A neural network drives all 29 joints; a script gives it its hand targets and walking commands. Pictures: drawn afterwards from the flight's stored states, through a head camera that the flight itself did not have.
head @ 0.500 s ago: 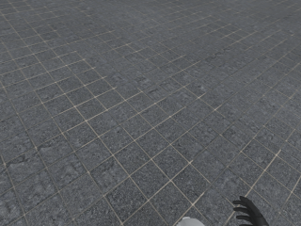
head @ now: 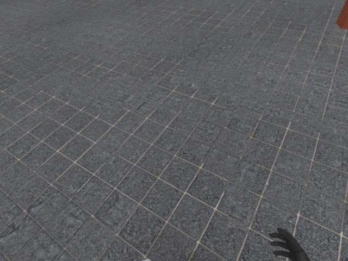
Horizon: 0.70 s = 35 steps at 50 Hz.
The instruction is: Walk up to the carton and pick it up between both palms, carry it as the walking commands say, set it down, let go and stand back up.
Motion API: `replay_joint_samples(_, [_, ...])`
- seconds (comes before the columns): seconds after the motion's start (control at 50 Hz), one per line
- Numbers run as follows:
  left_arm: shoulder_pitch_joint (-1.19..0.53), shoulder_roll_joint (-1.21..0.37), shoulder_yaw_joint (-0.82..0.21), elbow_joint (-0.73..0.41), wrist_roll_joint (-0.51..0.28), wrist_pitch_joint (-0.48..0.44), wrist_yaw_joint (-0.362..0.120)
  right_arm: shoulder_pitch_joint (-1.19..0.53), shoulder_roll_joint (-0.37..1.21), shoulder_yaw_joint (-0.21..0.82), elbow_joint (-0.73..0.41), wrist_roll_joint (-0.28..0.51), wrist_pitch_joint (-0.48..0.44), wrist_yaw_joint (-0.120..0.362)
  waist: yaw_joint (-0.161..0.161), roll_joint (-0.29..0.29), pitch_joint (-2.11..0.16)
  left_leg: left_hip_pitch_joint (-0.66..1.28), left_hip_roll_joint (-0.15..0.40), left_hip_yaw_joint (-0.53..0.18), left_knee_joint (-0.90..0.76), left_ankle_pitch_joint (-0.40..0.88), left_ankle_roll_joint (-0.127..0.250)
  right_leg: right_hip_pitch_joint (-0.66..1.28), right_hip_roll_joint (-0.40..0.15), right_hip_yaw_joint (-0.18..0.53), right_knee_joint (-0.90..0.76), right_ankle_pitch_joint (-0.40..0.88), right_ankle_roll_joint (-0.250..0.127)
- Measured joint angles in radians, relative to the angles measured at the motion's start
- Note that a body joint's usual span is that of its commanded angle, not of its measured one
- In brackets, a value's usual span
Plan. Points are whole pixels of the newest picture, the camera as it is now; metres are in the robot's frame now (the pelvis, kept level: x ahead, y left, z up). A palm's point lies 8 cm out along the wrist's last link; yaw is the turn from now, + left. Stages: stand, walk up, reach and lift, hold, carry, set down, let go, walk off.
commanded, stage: walk up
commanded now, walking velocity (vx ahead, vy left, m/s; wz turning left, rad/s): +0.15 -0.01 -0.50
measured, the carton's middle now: out of the picture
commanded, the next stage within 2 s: none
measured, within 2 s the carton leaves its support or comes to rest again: neither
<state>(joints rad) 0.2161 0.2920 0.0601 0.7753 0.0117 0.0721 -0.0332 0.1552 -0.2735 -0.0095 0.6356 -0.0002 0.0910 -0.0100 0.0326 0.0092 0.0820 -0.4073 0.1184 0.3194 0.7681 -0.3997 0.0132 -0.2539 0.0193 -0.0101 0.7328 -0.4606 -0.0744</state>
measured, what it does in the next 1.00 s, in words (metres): steps to the left, turning right: left foot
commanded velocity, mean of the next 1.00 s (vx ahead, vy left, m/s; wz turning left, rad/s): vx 0.11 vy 0.08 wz -0.49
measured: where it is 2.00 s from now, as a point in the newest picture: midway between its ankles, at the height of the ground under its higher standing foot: outside the picture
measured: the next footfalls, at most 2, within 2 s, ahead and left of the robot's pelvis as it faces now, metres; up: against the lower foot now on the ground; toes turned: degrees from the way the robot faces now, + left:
left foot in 0.66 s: +0.21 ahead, +0.17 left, +0.00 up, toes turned -9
right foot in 1.18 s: +0.08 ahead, +0.09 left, +0.00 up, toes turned -36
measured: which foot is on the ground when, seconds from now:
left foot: up 0.00-0.64, down 0.66-1.00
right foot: down 0.00-0.64, up 0.66-1.00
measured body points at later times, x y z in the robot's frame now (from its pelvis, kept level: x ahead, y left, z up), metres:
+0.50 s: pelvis +0.05 +0.03 +0.02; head +0.09 +0.02 +0.47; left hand +0.03 +0.31 -0.10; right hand +0.22 -0.23 -0.07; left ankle +0.05 +0.16 -0.65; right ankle -0.02 -0.06 -0.72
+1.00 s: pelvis +0.11 +0.16 +0.01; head +0.17 +0.15 +0.45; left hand +0.35 +0.35 -0.12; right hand +0.09 -0.13 -0.09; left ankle +0.17 +0.17 -0.72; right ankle +0.03 +0.05 -0.64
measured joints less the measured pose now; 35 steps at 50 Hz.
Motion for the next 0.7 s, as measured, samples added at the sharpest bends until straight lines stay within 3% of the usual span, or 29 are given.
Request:
replay_joint_samples(0.04, [0.037,-0.013,-0.001,0.000,0.000,0.000,0.005,0.000,0.001,-0.001,-0.001,0.000,0.008,0.005,-0.003,-0.006,-0.001,-0.025,-0.032,-0.114,0.111,-0.007,-0.020,0.004,0.001,0.008,-0.022,0.033,-0.006])
replay_joint_samples(0.1, [0.083,-0.024,-0.008,-0.001,0.000,-0.008,0.013,0.000,0.000,-0.001,-0.001,0.000,0.008,0.013,-0.004,-0.018,-0.006,-0.031,-0.063,-0.230,0.226,0.017,-0.045,0.007,0.001,0.023,-0.069,0.062,-0.006])
replay_joint_samples(0.22, [0.106,-0.029,-0.011,-0.001,0.000,-0.048,0.024,0.001,-0.005,-0.001,-0.002,0.000,0.008,0.013,-0.004,-0.019,-0.006,-0.032,-0.075,-0.325,0.257,0.040,-0.064,-0.024,0.001,0.026,-0.150,0.110,-0.013])
replay_joint_samples(0.3, [0.165,-0.029,-0.011,0.000,0.000,-0.066,0.028,0.001,-0.005,-0.001,-0.002,0.000,-0.013,0.014,-0.002,-0.019,-0.006,-0.032,-0.099,-0.334,0.258,0.039,-0.072,-0.021,0.002,0.042,-0.185,0.119,-0.013])
replay_joint_samples(0.4, [0.255,-0.029,-0.011,0.015,0.000,-0.082,0.038,-0.010,-0.001,-0.001,-0.002,0.000,-0.046,0.014,0.035,-0.027,-0.005,-0.033,-0.131,-0.322,0.240,0.013,-0.089,0.029,0.014,0.091,-0.223,0.121,-0.006])
replay_joint_samples(0.48, [0.295,-0.029,-0.011,0.026,0.000,-0.079,0.047,-0.042,0.001,-0.001,-0.002,0.000,-0.052,0.008,0.062,-0.045,0.000,-0.033,-0.137,-0.296,0.229,-0.005,-0.069,0.096,0.018,0.140,-0.223,0.109,0.006])
replay_joint_samples(0.52, [0.289,-0.029,-0.011,0.026,0.000,-0.071,0.048,-0.051,0.001,-0.001,-0.002,0.000,-0.052,0.008,0.067,-0.046,-0.001,-0.034,-0.131,-0.291,0.190,-0.006,-0.059,0.128,0.018,0.153,-0.223,0.096,0.009])
replay_joint_samples(0.6, [0.241,-0.027,-0.011,0.025,0.000,-0.048,0.048,-0.064,0.001,-0.001,-0.002,0.000,-0.047,-0.001,0.069,-0.051,-0.004,-0.032,-0.117,-0.288,0.047,0.007,-0.056,0.149,0.021,0.193,-0.223,0.071,0.055])
replay_joint_samples(0.64, [0.212,-0.026,-0.011,0.017,0.000,-0.039,0.047,-0.063,-0.001,-0.002,-0.002,0.000,-0.045,-0.005,0.049,-0.040,-0.010,-0.011,-0.103,-0.288,-0.072,0.037,-0.047,0.140,0.030,0.200,-0.218,0.062,0.069])
replay_joint_samples(0.66, [0.199,-0.030,-0.011,0.004,0.000,-0.038,0.046,-0.064,-0.011,-0.003,-0.002,0.000,-0.046,-0.008,0.042,-0.012,-0.019,-0.005,-0.067,-0.291,-0.141,0.077,-0.028,0.105,0.048,0.188,-0.178,0.032,0.070])
replay_joint_samples(0.7, [0.145,-0.022,-0.008,0.000,0.000,-0.035,0.046,-0.067,-0.001,-0.003,-0.001,0.000,-0.046,-0.013,0.042,-0.014,0.014,-0.012,-0.039,-0.235,-0.121,0.182,0.011,0.012,0.042,0.183,0.012,-0.045,0.070])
